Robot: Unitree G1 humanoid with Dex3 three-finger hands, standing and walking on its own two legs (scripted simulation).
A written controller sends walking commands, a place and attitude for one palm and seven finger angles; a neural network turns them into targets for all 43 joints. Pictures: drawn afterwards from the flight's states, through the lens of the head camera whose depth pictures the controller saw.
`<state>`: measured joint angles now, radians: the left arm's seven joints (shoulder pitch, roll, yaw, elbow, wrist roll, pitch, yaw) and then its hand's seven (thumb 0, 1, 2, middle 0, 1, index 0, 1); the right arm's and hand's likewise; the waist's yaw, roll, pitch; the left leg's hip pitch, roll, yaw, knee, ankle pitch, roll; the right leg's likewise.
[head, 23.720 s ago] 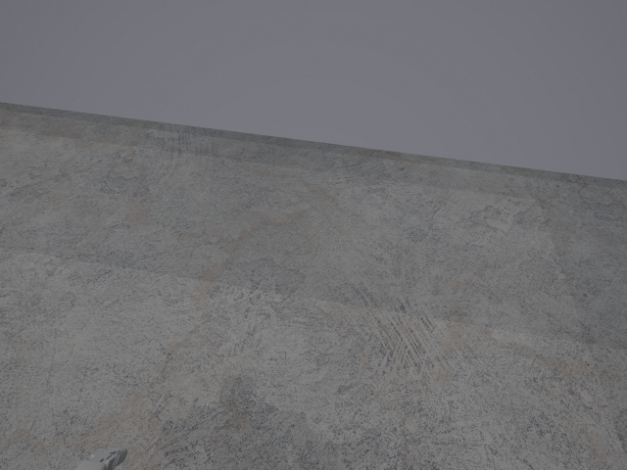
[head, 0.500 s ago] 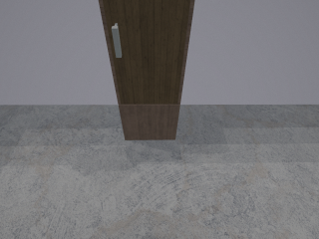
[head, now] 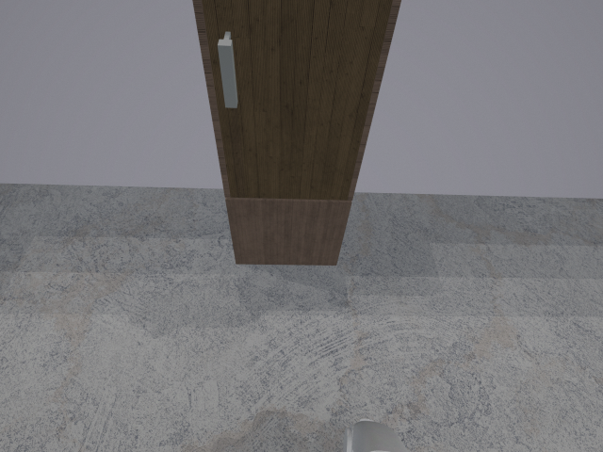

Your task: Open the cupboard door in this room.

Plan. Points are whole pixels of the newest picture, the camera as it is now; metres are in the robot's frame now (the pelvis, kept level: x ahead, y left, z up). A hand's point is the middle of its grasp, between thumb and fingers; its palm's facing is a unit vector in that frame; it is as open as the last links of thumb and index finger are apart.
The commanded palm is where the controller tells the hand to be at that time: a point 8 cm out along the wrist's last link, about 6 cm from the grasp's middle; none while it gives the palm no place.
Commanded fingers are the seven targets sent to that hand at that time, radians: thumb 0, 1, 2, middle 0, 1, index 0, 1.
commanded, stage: take the last steps up to it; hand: left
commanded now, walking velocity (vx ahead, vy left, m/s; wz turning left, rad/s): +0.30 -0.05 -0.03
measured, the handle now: (229, 70) +0.81 +0.17 +0.07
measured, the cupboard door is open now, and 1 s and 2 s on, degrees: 0 0 0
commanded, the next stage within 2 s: come to a stop and stand still in 0.38 s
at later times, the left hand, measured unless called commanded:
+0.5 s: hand (219, 396) +0.23 +0.13 -0.17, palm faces +0.06 -0.97 -0.24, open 7.2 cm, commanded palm none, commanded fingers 0.00 0.90 0.90 -0.20 -0.30 -0.20 -0.30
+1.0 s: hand (228, 364) +0.28 +0.12 -0.17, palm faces +0.03 -0.94 -0.33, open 7.4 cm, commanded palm none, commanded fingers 0.00 0.90 0.90 -0.20 -0.30 -0.20 -0.30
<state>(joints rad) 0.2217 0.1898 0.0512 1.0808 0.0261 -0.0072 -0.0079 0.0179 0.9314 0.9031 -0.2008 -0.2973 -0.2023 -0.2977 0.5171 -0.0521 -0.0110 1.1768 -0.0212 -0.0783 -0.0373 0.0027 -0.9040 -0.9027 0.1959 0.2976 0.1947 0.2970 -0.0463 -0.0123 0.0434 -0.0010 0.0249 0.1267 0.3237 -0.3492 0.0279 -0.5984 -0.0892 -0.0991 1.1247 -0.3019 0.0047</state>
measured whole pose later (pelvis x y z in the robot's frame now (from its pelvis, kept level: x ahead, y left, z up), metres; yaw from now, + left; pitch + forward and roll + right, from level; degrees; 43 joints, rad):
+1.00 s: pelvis +0.23 -0.09 -0.02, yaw -1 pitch -1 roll +2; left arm 0.19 0.21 0.06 0.99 0.02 0.01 0.02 0.00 0.91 0.90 -0.20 -0.30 -0.20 -0.30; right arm 0.10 -0.20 -0.08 1.03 -0.02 0.05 -0.03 -0.01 -0.91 -0.90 0.20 0.30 0.20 0.30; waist 0.01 0.04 0.13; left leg -0.38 0.10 0.05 0.61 -0.26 -0.06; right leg -0.31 -0.04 -0.03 0.67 -0.33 -0.01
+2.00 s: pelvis +0.19 -0.10 +0.00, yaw +1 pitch +1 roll +0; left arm 0.31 0.12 0.00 1.15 0.01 0.00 0.03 0.01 0.91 0.90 -0.20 -0.30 -0.20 -0.30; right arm 0.37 -0.10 0.00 1.15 -0.01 -0.01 -0.04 0.01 -0.90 -0.90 0.20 0.30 0.19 0.30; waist 0.01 -0.01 0.01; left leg -0.12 0.00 0.03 0.39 -0.29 0.01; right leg -0.26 0.01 -0.09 0.39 -0.16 -0.04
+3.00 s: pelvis +0.21 -0.08 -0.01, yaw +2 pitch -1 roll -1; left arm 0.25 0.23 0.02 1.00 0.01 0.00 0.04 0.01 0.91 0.90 -0.20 -0.30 -0.21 -0.30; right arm 0.25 -0.22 -0.04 1.02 -0.01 -0.01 -0.05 0.01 -0.90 -0.90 0.20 0.30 0.20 0.30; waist -0.01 -0.01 0.00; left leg -0.11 -0.02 0.03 0.55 -0.42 0.04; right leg -0.26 -0.03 -0.08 0.58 -0.29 0.00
